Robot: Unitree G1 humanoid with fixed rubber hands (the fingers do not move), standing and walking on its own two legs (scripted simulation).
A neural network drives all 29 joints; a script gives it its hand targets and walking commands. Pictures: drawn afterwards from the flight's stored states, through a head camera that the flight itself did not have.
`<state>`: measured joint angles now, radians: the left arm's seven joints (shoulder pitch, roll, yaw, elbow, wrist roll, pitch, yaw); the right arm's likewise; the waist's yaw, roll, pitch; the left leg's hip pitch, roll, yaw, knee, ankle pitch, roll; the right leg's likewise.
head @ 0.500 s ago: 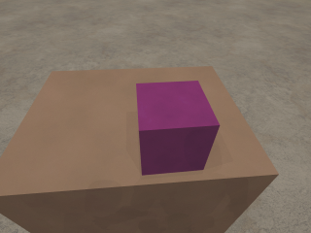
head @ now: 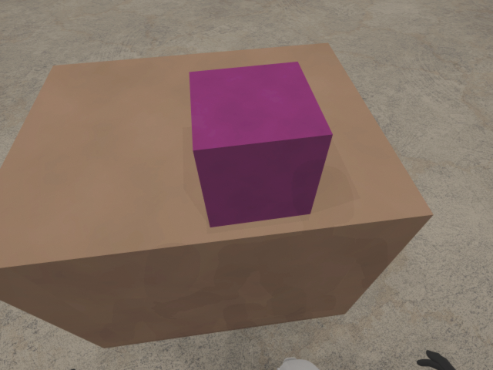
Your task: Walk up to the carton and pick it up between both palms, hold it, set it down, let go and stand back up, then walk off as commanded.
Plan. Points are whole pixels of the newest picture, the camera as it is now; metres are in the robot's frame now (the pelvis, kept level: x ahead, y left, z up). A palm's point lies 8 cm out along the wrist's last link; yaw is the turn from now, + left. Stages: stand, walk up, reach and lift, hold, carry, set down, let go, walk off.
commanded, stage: walk off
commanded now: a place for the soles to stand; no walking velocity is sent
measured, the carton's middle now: (252, 146) +0.50 -0.02 +0.07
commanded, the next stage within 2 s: none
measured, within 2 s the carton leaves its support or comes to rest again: neither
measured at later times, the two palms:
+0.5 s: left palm out of the picture -0.03 +0.33 -0.12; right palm out of the picture -0.03 -0.31 -0.10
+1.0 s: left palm out of the picture -0.15 +0.31 -0.08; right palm out of the picture -0.13 -0.33 -0.12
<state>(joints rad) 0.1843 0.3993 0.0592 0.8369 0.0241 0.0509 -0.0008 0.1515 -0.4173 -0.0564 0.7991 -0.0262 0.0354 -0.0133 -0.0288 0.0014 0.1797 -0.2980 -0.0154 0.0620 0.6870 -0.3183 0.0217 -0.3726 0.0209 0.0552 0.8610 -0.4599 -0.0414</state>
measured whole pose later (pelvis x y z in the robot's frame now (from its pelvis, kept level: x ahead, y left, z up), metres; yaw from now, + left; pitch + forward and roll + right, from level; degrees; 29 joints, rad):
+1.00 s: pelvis -0.27 -0.01 -0.01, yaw +3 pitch -6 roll +1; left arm 0.13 0.41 0.05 0.67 0.04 0.01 0.02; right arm 0.15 -0.45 -0.07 0.72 0.01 0.05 -0.02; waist -0.01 0.04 0.29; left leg -0.41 -0.10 -0.12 1.15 -0.60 0.00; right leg -0.37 0.00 0.02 0.84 -0.37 -0.01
